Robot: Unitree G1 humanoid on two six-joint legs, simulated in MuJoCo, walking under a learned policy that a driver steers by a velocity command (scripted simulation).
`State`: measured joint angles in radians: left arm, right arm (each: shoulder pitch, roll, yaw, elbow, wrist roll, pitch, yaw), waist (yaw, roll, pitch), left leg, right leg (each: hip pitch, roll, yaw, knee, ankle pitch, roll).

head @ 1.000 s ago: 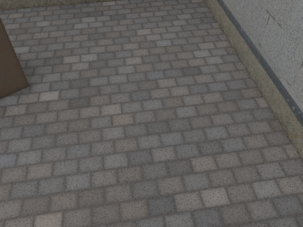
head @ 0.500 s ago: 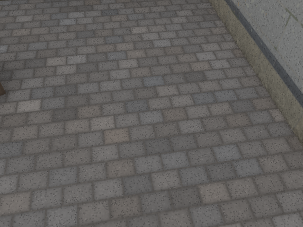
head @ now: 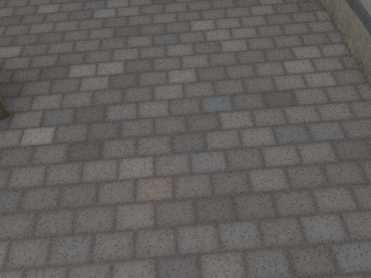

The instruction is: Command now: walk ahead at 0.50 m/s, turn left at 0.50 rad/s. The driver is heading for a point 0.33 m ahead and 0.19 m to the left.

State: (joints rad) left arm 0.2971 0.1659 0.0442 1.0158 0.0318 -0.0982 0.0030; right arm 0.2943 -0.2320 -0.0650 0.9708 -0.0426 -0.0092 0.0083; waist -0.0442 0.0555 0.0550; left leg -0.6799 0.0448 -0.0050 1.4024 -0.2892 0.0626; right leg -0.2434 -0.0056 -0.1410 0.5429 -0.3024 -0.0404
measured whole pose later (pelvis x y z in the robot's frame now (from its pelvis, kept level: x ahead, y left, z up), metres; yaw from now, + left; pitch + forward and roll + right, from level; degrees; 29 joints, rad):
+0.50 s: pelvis +0.24 +0.06 +0.01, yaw +15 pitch +0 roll -1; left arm 0.19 0.22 0.05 0.86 0.03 -0.02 0.00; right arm 0.25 -0.22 -0.04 0.91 -0.01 -0.05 0.00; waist 0.01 -0.02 0.09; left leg -0.18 -0.11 0.02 0.35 -0.17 0.14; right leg -0.60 -0.08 0.00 1.05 -0.28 0.00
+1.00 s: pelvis +0.33 +0.05 +0.01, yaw +17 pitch -2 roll +0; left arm 0.22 0.17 -0.01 0.98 0.01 0.00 0.04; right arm 0.24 -0.19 -0.01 1.04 -0.01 0.02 -0.03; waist -0.01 0.02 0.04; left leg -0.17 -0.01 -0.04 0.52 -0.35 0.03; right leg -0.26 0.03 -0.05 0.43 -0.14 -0.05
